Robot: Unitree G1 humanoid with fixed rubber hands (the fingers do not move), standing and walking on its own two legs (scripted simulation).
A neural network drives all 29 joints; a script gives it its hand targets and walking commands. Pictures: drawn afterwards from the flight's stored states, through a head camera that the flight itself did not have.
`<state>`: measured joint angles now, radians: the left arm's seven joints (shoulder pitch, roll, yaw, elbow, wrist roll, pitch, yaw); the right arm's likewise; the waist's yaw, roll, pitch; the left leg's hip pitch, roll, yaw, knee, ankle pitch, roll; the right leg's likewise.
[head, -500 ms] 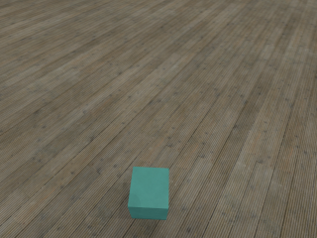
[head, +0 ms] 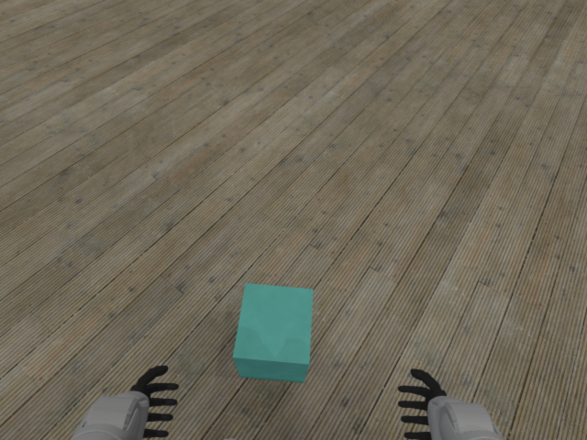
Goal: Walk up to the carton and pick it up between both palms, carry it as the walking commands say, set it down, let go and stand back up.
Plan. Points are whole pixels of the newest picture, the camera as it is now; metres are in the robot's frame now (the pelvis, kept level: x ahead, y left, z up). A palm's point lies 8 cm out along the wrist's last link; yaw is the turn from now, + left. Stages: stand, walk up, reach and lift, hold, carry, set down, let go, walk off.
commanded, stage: reach and lift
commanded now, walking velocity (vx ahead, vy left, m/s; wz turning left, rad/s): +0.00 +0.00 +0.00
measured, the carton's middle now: (275, 334) +0.45 +0.04 -0.64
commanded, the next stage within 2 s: none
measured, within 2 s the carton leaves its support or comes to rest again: neither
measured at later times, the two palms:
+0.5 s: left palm (148, 407) +0.18 +0.23 -0.16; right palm (413, 419) +0.17 -0.19 -0.15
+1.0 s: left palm (171, 316) +0.33 +0.23 -0.18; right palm (382, 331) +0.32 -0.16 -0.18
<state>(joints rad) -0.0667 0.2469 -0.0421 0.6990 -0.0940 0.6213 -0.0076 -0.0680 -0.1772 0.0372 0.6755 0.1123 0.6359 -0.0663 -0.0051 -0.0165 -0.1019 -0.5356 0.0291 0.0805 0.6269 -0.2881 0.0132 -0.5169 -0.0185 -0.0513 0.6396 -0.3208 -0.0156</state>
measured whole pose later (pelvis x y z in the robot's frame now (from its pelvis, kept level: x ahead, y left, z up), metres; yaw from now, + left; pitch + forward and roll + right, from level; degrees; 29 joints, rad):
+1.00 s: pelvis -0.08 +0.01 -0.09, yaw -1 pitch +29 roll -1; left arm -0.78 0.26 0.20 0.82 0.00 0.33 -0.03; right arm -0.71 -0.10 -0.21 0.69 0.02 0.35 -0.13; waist 0.00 -0.01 0.02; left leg -1.25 0.00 0.01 1.09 -0.33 0.02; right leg -1.23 0.00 0.00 1.09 -0.36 0.01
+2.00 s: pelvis -0.08 +0.01 -0.21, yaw -2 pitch +50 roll -2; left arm -1.23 0.37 0.28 0.98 -0.01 0.12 -0.02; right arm -1.16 -0.17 -0.30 0.83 0.02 0.14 -0.15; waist 0.01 -0.01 -0.03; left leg -1.97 -0.03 -0.03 1.55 -0.45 0.00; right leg -1.93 0.04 0.01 1.55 -0.48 0.03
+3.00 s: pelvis -0.11 +0.01 -0.39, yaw -3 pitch +36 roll -2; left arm -1.54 0.48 0.07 1.23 -0.23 0.04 0.05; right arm -1.45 -0.30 -0.09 1.07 0.22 0.07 -0.16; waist 0.02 -0.02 0.41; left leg -2.27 -0.01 -0.01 2.23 -0.58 0.01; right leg -2.24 0.07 0.00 2.22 -0.61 0.05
